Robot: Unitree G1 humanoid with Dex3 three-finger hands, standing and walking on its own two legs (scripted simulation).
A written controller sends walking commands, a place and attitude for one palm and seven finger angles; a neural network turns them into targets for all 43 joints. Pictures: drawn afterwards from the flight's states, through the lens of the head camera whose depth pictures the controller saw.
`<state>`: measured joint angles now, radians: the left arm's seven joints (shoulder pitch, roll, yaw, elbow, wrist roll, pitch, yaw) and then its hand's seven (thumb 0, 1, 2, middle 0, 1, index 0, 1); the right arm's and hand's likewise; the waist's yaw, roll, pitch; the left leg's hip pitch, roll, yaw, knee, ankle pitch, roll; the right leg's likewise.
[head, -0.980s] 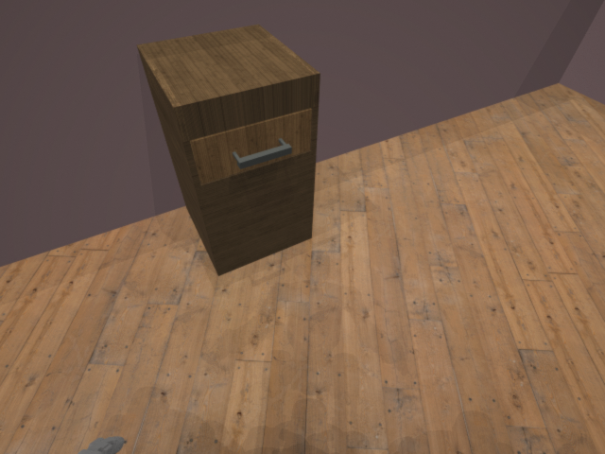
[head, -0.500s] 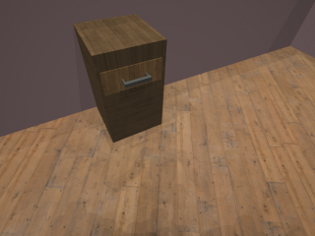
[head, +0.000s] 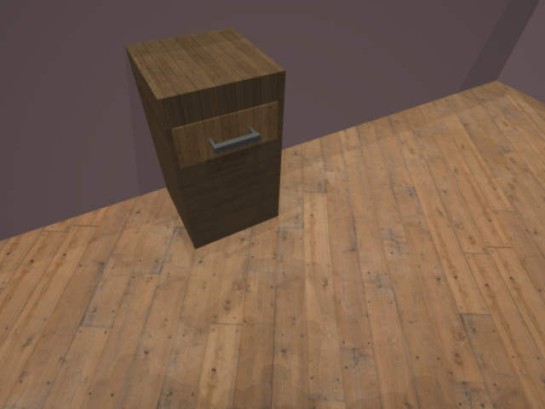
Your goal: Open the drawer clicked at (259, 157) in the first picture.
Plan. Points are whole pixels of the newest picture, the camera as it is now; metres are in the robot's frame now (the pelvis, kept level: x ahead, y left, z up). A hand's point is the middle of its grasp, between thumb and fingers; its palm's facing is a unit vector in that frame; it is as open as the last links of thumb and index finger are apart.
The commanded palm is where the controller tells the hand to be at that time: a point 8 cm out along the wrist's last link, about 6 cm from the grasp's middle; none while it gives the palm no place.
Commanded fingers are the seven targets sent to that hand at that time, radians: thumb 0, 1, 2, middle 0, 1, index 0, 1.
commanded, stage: look at it before walking up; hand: left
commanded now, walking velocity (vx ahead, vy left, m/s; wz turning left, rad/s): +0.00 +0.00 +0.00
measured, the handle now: (234, 139) +1.00 +0.18 -0.21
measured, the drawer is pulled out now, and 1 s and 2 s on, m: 0.00 0.00 0.00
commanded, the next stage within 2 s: walk to a spot facing it in 0.46 s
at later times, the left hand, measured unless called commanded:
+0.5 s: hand out of the picture +0.06 +0.24 -0.16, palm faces -0.03 -0.94 -0.33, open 7.4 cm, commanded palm none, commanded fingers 0.00 0.90 0.90 -0.20 -0.30 -0.20 -0.30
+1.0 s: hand out of the picture +0.07 +0.17 -0.18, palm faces -0.18 -0.94 -0.28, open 7.4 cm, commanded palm none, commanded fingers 0.00 0.90 0.90 -0.20 -0.30 -0.20 -0.30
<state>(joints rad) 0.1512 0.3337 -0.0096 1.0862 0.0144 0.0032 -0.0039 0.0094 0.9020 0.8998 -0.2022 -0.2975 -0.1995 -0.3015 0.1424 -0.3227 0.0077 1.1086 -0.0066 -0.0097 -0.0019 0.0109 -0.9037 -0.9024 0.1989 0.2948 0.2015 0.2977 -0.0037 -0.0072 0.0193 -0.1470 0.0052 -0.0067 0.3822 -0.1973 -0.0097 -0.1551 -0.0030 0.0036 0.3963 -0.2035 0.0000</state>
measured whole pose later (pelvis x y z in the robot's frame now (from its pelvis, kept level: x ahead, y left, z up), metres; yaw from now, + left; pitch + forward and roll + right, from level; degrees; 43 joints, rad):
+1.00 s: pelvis -0.01 -0.03 -0.03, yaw -13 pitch -1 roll +2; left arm 0.25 0.22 0.04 0.95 0.03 0.05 -0.02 0.01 0.90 0.90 -0.20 -0.30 -0.20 -0.30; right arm 0.17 -0.23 -0.04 0.98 -0.01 0.04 -0.02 0.01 -0.90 -0.90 0.20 0.29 0.20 0.30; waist 0.03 0.03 0.08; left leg -0.30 0.11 0.14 0.74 -0.41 -0.05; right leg -0.34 0.01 -0.02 0.71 -0.36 -0.03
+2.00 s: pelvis +0.24 -0.04 -0.01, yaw -46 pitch +0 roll -2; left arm 0.17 0.22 0.10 0.95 0.04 0.06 -0.05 0.01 0.91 0.90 -0.19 -0.30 -0.19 -0.30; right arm 0.53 -0.12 -0.01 1.08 -0.02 -0.07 -0.05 0.01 -0.91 -0.90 0.19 0.29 0.20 0.30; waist -0.03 -0.04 0.04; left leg 0.06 0.02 0.31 0.32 -0.40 0.04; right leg -0.69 -0.04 -0.06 1.13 -0.12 0.01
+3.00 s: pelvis +0.49 -0.36 -0.01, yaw -81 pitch -1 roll +0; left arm 0.19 0.23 0.12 0.89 0.03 0.07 -0.03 0.01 0.91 0.90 -0.19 -0.30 -0.19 -0.30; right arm 0.24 -0.21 -0.05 0.96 -0.02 -0.01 -0.03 0.00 -0.93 -0.90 0.20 0.29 0.20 0.30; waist 0.01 -0.03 0.07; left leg -0.17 0.14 0.31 0.50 -0.29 -0.02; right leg -0.58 -0.11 -0.07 1.02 -0.27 0.10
